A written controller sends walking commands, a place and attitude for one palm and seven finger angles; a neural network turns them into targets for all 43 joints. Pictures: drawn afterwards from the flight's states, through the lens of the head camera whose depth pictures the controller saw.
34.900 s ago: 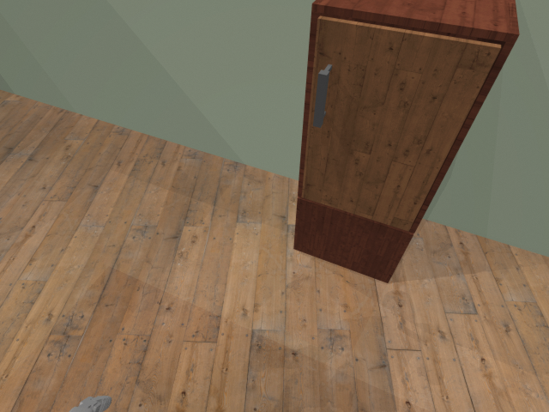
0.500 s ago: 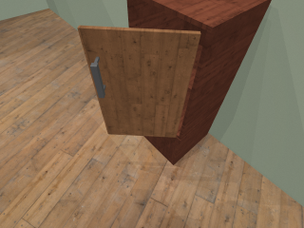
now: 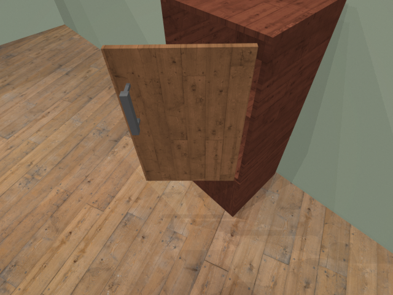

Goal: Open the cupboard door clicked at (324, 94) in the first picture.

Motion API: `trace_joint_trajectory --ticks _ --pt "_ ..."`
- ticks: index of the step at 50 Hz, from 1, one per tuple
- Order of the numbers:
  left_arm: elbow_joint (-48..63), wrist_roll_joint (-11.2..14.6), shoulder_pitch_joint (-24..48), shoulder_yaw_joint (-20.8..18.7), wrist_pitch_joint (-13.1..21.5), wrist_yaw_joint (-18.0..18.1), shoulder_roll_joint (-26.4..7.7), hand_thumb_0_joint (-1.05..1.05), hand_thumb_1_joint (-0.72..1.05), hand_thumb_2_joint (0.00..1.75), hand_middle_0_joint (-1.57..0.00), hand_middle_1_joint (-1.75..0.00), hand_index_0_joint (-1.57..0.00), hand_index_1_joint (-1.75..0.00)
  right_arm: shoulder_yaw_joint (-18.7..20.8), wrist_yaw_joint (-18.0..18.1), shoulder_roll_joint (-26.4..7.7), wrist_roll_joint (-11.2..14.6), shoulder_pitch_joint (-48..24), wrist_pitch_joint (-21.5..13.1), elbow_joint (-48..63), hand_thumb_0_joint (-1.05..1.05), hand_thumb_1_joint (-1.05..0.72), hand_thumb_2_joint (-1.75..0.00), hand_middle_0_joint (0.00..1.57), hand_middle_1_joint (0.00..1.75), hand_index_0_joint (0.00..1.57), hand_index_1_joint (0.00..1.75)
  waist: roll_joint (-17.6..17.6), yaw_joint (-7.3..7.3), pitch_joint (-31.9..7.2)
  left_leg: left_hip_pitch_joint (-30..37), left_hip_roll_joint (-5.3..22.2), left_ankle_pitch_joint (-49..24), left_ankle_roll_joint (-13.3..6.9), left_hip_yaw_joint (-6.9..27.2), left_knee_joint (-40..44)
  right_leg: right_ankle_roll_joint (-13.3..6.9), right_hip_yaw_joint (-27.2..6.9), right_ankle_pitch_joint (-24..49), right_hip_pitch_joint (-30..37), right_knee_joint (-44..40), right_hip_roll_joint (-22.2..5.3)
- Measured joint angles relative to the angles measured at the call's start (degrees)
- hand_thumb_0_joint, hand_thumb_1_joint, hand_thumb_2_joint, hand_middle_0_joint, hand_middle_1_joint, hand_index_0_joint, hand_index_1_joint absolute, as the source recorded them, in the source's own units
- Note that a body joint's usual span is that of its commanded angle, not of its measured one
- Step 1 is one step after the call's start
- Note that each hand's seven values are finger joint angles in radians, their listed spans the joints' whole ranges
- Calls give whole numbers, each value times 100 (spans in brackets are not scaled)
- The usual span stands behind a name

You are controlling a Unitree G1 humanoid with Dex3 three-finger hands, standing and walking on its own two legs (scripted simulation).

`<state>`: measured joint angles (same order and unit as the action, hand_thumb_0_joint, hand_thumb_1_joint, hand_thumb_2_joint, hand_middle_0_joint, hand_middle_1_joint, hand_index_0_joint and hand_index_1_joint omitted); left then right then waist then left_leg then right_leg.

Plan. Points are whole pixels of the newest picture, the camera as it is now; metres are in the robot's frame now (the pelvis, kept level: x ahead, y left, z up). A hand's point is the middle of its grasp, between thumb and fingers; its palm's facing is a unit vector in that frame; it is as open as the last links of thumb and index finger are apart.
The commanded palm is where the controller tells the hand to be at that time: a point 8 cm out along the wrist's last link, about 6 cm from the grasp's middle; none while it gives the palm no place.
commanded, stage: look again from close up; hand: left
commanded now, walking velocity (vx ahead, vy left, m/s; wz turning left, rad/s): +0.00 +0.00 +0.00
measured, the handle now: (131, 110) +0.57 +0.23 +0.03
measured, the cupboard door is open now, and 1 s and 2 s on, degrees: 45 45 45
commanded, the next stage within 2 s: raise the hand with hooked fingers in 0.54 s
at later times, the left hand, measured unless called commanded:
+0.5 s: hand out of the picture +0.05 +0.15 -0.17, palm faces +0.01 -0.98 -0.22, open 7.3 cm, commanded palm none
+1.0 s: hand (133, 271) +0.17 +0.14 -0.03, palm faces +0.04 -1.00 -0.03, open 8.2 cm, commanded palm +0.14 +0.21 -0.04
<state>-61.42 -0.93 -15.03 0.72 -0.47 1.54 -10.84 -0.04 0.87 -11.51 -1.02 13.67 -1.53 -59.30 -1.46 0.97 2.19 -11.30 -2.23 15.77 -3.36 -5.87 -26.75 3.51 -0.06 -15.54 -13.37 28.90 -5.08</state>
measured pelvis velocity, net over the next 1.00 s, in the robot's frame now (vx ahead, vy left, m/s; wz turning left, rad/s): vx -0.02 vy -0.06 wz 0.05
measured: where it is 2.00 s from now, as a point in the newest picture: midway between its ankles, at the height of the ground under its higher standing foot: outside the picture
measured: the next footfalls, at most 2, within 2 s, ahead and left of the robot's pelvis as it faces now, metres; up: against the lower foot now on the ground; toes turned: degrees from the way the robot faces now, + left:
none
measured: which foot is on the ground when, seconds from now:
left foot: down 0.00-1.00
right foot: down 0.00-1.00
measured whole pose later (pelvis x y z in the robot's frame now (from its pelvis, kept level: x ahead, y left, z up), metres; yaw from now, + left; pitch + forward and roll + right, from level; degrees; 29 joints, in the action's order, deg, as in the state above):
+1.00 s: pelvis -0.02 -0.06 -0.07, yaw +3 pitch +12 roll +1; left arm -13.7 16.9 -18.5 -12.0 32.6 -23.6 -10.9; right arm 5.1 1.0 -16.2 1.1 6.7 -15.9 -31.5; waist 1.5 1.6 -7.5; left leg -43.5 1.9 27.4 1.7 -1.6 -59.2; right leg -1.6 3.3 -28.7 -44.4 61.1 -2.7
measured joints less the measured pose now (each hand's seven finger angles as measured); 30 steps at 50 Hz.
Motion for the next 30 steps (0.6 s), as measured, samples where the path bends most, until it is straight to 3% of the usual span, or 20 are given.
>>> trace_joint_trajectory --ticks 30 --pt "-168 26 263 -37 100 3 85 0 91 90 -20 -30 -20 -30 12 64 168 8 -32 -5 -515 0 -91 -90 20 30 20 30 117 -61 36 275 330 93 370 166 157 -332 186 -184 273 -100 330"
